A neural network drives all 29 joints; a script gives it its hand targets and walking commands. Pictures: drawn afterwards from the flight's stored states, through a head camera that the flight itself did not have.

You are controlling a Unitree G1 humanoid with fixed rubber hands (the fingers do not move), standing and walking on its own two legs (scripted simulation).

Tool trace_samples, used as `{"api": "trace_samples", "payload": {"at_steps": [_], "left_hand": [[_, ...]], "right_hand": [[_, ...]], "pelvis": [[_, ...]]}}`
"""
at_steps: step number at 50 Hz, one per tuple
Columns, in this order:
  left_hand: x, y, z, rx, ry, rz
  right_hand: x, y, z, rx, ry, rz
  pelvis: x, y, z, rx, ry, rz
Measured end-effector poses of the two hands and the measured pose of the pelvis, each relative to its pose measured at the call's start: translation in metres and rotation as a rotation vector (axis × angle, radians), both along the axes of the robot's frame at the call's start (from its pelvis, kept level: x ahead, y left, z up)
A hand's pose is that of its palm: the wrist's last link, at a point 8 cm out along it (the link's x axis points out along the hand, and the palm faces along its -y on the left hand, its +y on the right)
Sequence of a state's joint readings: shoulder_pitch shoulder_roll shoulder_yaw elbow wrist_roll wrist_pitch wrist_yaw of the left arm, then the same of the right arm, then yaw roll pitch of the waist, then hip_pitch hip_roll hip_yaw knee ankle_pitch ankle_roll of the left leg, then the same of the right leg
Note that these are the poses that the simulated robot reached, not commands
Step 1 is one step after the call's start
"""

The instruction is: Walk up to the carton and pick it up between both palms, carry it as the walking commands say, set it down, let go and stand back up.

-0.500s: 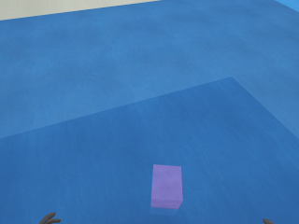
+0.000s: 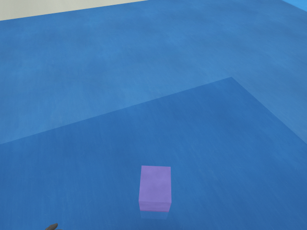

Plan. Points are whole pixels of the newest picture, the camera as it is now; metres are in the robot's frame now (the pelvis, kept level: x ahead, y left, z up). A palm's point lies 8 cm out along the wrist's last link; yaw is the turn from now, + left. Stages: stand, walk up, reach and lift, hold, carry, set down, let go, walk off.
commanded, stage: walk up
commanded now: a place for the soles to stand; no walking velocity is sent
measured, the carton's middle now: (155, 189) +0.45 -0.01 -0.63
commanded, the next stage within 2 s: reach and lift in 0.80 s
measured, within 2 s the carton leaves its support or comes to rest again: neither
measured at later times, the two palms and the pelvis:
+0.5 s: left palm out of the picture +0.12 +0.32 -0.08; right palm out of the picture +0.13 -0.32 -0.08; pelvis +0.00 +0.00 +0.01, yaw +1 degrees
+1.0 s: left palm (45, 229) +0.17 +0.29 -0.08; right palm (270, 228) +0.16 -0.29 -0.08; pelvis -0.02 +0.00 +0.01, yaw +0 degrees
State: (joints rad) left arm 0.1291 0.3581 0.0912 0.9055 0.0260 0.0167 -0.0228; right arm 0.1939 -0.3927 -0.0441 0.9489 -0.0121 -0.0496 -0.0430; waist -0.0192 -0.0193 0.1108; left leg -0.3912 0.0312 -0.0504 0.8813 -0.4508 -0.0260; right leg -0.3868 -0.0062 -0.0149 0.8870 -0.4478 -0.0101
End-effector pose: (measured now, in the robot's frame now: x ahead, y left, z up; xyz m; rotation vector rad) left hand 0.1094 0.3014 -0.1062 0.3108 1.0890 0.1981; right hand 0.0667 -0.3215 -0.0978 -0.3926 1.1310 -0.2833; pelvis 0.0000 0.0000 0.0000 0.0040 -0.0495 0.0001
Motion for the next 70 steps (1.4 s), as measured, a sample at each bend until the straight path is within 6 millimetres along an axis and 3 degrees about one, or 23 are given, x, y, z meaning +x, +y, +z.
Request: {"api": "trace_samples", "payload": {"at_steps": [7,14,20,32,40,44,49,58,70], "left_hand": [[0.006,-0.005,0.015,0.017,-0.005,0.007],[0.022,0.008,0.029,0.051,-0.06,0.006],[0.021,0.016,0.03,0.057,-0.056,0.012],[-0.002,0.016,0.022,0.025,0.018,0.039],[-0.01,0.018,0.021,0.019,0.037,0.052],[0.017,0.013,0.029,0.012,-0.065,0.033],[0.051,-0.004,0.026,-0.001,-0.108,-0.017],[0.097,-0.039,0.005,-0.053,-0.135,-0.039],[0.149,-0.048,-0.015,-0.056,-0.194,-0.045]], "right_hand": [[0.046,-0.001,0.01,0.021,-0.071,0.049],[0.07,-0.006,0.017,-0.001,-0.102,0.079],[0.069,-0.004,0.019,-0.006,-0.092,0.092],[0.05,0.001,0.019,0.0,-0.032,0.075],[0.047,0.003,0.021,-0.001,-0.02,0.074],[0.073,0.015,0.028,0.033,-0.107,0.076],[0.095,0.031,0.023,0.058,-0.137,0.065],[0.116,0.044,-0.001,0.091,-0.134,0.046],[0.172,0.059,-0.028,0.134,-0.208,0.053]], "pelvis": [[0.005,-0.005,0.011,0.02,0.008,0.004],[0.002,-0.006,0.012,0.013,0.021,0.014],[0.001,-0.004,0.013,0.006,0.023,0.015],[0.0,-0.001,0.018,-0.004,0.017,0.024],[-0.002,0.001,0.021,-0.007,0.014,0.028],[-0.009,0.002,0.016,-0.012,0.037,0.015],[-0.019,0.004,0.011,-0.011,0.049,0.003],[-0.017,0.013,0.0,0.003,0.152,-0.019],[-0.008,0.016,-0.024,0.018,0.324,-0.016]]}}
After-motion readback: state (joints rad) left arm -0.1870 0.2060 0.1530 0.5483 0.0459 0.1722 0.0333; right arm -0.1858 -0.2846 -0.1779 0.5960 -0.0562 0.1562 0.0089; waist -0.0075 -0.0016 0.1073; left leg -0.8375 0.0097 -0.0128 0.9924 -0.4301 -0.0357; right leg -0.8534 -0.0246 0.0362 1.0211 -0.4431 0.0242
